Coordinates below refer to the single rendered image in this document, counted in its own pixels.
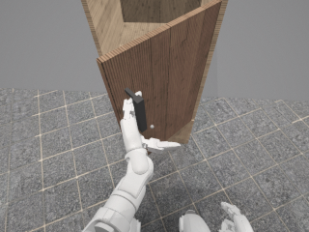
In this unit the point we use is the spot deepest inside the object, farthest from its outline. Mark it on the robot right hand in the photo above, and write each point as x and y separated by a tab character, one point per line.
239	224

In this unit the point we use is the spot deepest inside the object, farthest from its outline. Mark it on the right robot shin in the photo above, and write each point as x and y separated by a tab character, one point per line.
190	212

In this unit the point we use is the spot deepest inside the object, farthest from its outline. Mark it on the left robot forearm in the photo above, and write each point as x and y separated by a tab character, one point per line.
121	206

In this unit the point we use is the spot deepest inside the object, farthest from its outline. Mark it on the handle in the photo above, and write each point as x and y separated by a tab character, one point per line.
139	110

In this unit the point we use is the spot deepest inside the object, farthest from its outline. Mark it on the robot left hand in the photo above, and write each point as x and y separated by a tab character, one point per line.
133	139

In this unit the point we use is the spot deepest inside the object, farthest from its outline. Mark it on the robot left thigh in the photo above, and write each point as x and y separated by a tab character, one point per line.
135	225

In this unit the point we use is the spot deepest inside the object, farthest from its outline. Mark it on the cupboard door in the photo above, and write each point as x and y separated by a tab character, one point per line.
166	65

